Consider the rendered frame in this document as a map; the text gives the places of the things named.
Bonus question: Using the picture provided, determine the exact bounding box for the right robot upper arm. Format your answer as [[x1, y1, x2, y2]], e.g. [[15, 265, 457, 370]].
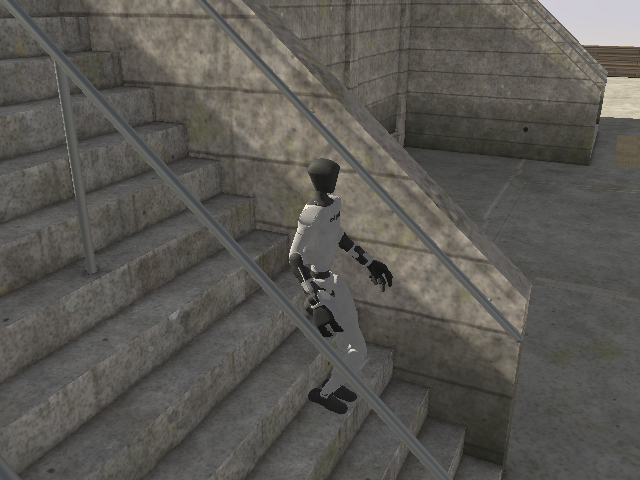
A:
[[289, 206, 321, 265]]

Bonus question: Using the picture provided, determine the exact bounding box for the robot left forearm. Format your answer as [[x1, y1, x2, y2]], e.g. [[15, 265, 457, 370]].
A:
[[338, 232, 373, 267]]

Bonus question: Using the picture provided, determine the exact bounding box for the right robot hand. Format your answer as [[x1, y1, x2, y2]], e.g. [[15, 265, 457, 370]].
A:
[[312, 305, 344, 337]]

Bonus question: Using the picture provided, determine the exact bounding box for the left robot thigh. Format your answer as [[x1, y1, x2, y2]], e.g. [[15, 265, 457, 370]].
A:
[[330, 274, 359, 352]]

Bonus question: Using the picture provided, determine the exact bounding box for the left robot upper arm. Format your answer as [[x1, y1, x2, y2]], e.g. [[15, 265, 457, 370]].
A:
[[329, 195, 344, 243]]

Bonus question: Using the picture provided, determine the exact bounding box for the robot right forearm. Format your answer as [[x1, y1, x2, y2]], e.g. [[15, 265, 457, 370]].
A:
[[289, 253, 324, 309]]

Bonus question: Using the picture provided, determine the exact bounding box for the right robot thigh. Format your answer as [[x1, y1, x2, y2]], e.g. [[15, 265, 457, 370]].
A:
[[304, 290, 367, 364]]

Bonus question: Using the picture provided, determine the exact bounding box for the left robot hand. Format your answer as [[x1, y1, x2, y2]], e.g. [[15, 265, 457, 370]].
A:
[[367, 260, 393, 292]]

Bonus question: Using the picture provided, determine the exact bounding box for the robot thigh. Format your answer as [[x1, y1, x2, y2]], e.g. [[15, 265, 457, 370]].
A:
[[330, 274, 359, 352], [304, 290, 367, 364]]

